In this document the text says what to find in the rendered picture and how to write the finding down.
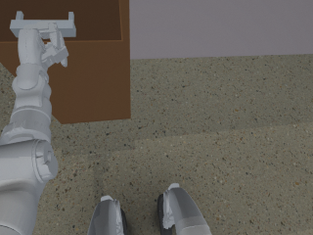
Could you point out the cabinet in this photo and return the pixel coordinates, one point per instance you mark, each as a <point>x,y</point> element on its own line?
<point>95,84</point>

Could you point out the robot left upper arm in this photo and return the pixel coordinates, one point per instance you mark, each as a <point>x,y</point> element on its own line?
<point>25,168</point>

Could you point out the robot left forearm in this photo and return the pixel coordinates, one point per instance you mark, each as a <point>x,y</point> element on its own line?
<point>32,112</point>

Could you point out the handle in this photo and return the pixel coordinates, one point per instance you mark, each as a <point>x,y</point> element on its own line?
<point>66,27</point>

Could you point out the robot left hand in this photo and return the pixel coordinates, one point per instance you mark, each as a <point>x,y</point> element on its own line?
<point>32,49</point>

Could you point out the robot right foot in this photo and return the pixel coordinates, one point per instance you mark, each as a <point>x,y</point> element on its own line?
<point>159,204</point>

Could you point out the left robot thigh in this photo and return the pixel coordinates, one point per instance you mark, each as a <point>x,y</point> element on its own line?
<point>106,216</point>

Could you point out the drawer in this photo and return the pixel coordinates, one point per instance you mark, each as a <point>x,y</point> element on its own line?
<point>94,20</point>

